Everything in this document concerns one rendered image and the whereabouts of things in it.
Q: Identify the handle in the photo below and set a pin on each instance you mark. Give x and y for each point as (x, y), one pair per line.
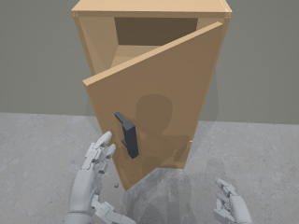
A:
(129, 132)

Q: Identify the left robot forearm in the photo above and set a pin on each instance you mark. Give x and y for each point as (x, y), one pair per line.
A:
(78, 218)

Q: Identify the robot right hand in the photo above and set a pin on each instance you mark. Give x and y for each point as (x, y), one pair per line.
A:
(235, 210)

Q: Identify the cupboard door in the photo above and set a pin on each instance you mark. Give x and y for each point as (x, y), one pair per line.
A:
(160, 92)

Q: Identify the robot left hand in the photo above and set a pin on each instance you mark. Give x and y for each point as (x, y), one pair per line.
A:
(88, 180)

